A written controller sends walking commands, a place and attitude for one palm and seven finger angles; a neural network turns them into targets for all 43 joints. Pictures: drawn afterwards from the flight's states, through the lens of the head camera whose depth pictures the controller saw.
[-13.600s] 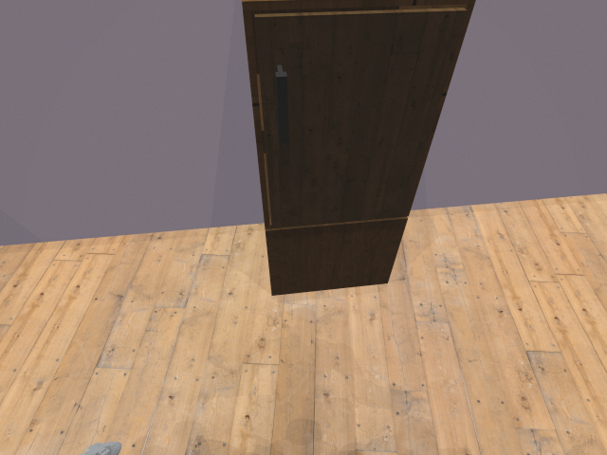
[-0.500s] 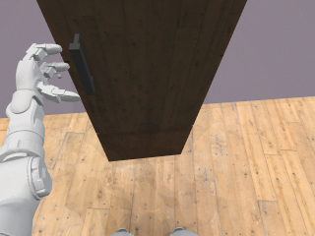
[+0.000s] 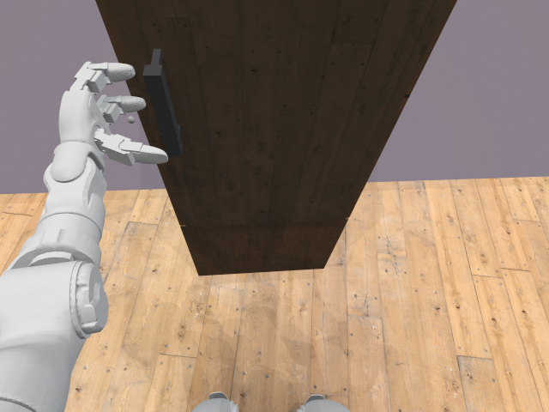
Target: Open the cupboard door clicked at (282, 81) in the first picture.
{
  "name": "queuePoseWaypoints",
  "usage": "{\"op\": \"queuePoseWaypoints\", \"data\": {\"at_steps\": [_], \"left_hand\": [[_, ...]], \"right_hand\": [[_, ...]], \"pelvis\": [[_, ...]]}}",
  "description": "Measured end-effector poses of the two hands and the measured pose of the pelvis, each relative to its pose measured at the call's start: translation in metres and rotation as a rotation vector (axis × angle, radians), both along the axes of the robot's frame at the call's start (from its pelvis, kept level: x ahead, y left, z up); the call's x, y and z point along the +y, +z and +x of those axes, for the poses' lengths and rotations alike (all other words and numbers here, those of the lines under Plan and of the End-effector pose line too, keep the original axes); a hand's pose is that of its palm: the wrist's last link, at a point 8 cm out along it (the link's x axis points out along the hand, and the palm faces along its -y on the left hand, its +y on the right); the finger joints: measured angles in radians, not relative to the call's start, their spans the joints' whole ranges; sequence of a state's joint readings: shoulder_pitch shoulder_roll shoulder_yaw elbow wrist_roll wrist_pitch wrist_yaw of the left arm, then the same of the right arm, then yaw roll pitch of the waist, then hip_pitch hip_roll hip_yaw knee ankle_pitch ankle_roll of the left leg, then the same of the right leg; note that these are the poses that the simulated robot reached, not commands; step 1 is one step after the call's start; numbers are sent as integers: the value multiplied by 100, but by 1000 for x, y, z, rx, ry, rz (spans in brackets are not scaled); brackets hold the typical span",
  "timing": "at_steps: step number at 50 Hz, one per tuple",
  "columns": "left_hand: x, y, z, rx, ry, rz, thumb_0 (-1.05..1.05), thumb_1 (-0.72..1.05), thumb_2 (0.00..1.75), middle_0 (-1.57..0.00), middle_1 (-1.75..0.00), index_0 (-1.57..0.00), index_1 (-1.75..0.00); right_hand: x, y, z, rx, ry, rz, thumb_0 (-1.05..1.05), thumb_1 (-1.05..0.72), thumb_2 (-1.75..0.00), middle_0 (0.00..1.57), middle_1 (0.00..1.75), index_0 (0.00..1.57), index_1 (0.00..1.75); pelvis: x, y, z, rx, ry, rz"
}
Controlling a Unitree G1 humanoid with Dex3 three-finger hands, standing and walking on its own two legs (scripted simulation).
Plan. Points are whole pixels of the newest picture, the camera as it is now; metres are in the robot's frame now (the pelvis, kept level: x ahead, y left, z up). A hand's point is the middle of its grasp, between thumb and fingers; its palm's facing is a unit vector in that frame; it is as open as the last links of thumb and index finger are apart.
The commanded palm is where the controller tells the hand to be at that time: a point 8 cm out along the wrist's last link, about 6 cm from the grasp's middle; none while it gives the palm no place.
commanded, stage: slide the fingers in behind the handle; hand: left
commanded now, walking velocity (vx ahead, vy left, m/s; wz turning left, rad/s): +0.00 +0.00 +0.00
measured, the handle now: (167, 107) +0.54 +0.15 +0.11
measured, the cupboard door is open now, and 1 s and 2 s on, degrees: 0 0 0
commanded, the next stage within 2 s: move the hooked fingers beside the handle in 1.02 s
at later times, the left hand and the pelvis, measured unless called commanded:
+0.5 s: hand (139, 124) +0.49 +0.17 +0.12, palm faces +0.11 -0.99 -0.01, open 14.6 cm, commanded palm +0.47 +0.16 +0.11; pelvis +0.00 +0.00 +0.00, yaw +2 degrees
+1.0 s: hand (144, 125) +0.49 +0.17 +0.12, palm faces +0.14 -0.99 -0.03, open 14.9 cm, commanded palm +0.48 +0.14 +0.11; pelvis +0.00 -0.01 +0.00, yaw +4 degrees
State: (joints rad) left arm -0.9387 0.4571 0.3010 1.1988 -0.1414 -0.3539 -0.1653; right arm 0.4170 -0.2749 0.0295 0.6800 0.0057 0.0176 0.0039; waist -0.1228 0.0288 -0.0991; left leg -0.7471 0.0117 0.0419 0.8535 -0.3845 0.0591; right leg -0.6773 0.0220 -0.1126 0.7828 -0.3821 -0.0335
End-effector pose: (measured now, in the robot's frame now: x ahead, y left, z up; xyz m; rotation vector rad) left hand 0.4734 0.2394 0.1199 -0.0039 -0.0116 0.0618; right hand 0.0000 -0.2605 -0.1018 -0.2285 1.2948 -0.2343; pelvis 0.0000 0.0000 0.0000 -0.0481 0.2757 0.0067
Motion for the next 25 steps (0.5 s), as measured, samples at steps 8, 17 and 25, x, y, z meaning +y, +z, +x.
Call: {"op": "queuePoseWaypoints", "data": {"at_steps": [8,17,25], "left_hand": [[-3,0,-3,-6,10,5,-2,-50,30,-26,-123,-26,-120],[-9,-1,-7,-10,37,11,-2,-50,30,-22,-122,-21,-119],[-13,0,-10,-10,51,18,-2,-50,30,-18,-121,-17,-118]], "right_hand": [[3,-2,4,-8,15,11,0,-91,-90,21,30,20,30],[5,-6,14,-11,51,29,0,-91,-90,21,30,20,30],[5,-8,23,-24,82,36,0,-91,-90,21,30,20,30]], "pelvis": [[2,-1,0,-3,9,-2],[2,-1,0,-3,26,-2],[1,-2,0,-3,42,-2]]}}
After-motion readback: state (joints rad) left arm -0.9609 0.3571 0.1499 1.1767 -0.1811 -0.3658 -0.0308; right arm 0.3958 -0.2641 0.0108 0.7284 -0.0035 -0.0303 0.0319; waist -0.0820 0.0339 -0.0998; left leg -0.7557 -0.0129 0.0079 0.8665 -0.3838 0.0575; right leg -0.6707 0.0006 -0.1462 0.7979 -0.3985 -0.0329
